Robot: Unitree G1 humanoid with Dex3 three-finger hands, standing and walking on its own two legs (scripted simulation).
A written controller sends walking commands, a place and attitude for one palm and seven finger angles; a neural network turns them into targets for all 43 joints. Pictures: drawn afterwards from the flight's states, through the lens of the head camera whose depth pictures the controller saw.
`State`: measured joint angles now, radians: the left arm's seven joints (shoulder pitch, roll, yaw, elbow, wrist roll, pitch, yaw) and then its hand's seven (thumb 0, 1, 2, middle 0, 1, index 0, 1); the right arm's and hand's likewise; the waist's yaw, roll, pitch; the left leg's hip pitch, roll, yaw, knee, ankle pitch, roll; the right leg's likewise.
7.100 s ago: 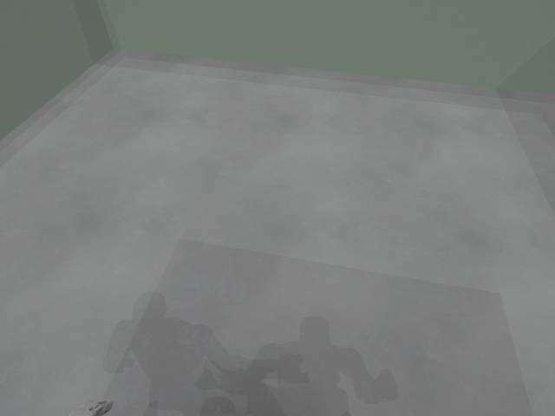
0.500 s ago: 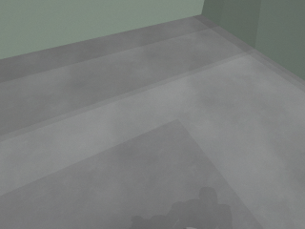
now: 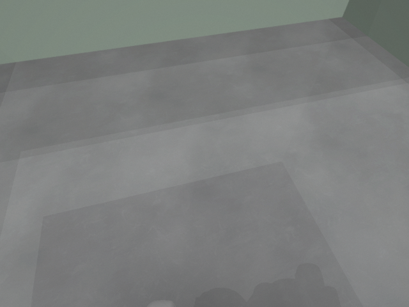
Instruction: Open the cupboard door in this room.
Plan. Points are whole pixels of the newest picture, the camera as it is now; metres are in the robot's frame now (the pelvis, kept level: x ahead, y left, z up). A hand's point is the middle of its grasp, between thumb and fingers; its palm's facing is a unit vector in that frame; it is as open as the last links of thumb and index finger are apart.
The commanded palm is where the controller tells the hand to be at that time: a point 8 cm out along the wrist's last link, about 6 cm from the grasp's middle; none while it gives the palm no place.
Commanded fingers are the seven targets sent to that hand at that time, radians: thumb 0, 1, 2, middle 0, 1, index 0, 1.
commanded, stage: turn or walk to find it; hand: left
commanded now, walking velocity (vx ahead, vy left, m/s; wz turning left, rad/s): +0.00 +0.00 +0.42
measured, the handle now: out of the picture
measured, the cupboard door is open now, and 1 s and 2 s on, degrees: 0 0 0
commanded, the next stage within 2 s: none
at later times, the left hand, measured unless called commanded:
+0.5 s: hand out of the picture +0.06 +0.23 -0.15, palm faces +0.20 -0.95 -0.26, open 7.3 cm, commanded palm none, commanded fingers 0.00 0.90 0.90 -0.20 -0.30 -0.20 -0.30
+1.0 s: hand out of the picture -0.12 +0.22 -0.19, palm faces +0.45 -0.86 -0.23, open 7.3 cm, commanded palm none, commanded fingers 0.00 0.90 0.90 -0.20 -0.30 -0.20 -0.30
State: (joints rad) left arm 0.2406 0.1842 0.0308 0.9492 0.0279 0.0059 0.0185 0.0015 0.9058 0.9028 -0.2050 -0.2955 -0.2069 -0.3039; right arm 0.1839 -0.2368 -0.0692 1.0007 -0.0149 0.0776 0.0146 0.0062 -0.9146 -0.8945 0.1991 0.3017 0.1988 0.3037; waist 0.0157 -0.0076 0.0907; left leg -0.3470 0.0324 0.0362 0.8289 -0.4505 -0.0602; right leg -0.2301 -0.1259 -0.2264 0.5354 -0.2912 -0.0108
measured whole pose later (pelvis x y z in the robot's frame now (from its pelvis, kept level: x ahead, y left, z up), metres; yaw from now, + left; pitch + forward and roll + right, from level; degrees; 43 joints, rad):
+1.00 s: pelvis -0.05 +0.02 -0.01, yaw +25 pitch -1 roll +1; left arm 0.26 0.24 0.05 0.98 0.01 0.04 0.02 0.00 0.90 0.90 -0.20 -0.30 -0.21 -0.30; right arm 0.16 -0.22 -0.06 0.97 -0.02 0.04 0.01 0.01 -0.91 -0.89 0.20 0.30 0.20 0.30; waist 0.03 -0.05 0.09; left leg -0.26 0.01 0.07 0.60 -0.31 0.00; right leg -0.33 -0.16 -0.19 0.76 -0.45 0.05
